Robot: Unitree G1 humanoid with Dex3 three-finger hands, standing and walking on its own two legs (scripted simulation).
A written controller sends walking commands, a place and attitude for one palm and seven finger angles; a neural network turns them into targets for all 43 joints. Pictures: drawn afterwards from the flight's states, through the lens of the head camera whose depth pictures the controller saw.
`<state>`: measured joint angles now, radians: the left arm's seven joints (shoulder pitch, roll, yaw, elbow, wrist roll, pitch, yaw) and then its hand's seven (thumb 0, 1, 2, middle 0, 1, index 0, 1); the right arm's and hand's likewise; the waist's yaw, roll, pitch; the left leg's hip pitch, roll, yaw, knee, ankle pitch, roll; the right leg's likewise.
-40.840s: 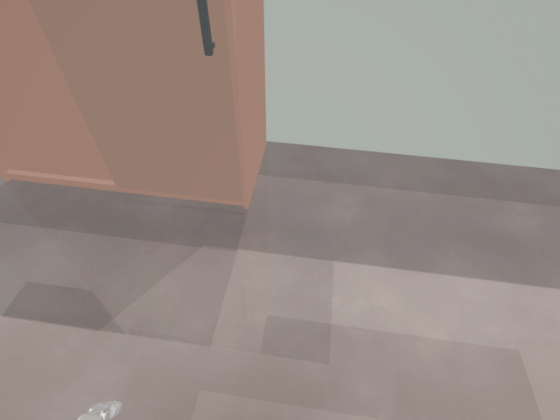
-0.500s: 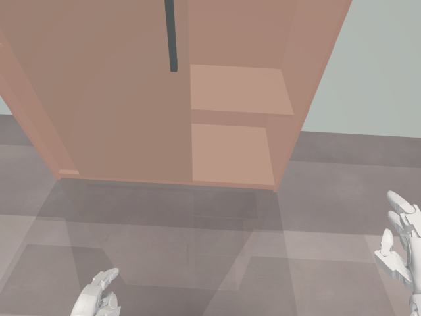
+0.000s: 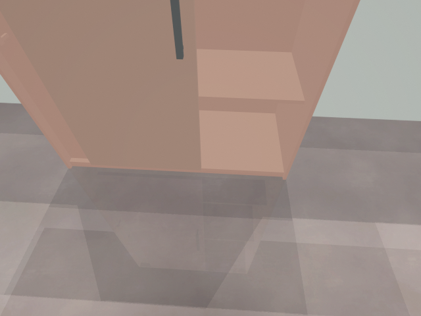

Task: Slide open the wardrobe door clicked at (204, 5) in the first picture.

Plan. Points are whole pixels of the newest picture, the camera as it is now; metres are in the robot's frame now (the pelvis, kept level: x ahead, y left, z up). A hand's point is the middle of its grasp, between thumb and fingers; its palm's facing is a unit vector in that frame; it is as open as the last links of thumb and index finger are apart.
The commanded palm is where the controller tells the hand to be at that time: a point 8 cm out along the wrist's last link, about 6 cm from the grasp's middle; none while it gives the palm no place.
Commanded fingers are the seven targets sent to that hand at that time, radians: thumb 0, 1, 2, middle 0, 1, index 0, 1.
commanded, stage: let the arm hang, fingers relaxed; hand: right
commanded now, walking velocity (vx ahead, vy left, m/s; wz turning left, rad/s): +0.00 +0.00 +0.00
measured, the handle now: (176, 1) +0.92 +0.16 +0.18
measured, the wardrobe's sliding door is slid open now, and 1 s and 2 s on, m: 0.48 0.48 0.48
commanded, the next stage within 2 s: look to check the result in 0.52 s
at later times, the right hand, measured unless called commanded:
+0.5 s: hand out of the picture +0.12 -0.21 -0.15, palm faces -0.05 +0.96 -0.28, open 7.4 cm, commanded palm none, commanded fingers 0.00 -0.90 -0.90 0.20 0.30 0.20 0.30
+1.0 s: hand out of the picture +0.11 -0.23 -0.15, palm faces -0.03 +0.94 -0.34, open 7.4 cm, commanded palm none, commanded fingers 0.00 -0.90 -0.90 0.20 0.30 0.20 0.30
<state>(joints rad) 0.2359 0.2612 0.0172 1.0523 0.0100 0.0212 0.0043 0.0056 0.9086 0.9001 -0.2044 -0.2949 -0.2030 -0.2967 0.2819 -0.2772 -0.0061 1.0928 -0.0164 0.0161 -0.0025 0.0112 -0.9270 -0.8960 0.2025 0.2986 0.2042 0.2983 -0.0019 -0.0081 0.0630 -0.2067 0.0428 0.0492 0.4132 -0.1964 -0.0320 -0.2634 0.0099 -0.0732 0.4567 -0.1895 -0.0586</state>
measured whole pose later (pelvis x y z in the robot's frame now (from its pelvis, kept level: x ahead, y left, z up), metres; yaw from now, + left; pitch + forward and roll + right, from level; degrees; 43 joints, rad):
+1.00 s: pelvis +0.04 +0.02 +0.01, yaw +0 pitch +0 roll +0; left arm 0.08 0.32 0.00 1.13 0.01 -0.01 0.00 0.00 0.91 0.90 -0.21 -0.30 -0.20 -0.30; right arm 0.11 -0.34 -0.01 1.14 -0.01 -0.02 0.00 0.01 -0.91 -0.90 0.20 0.30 0.20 0.30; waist 0.01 -0.01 0.05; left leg -0.09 0.03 0.05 0.29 -0.19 -0.01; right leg -0.13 0.00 -0.07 0.30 -0.16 -0.02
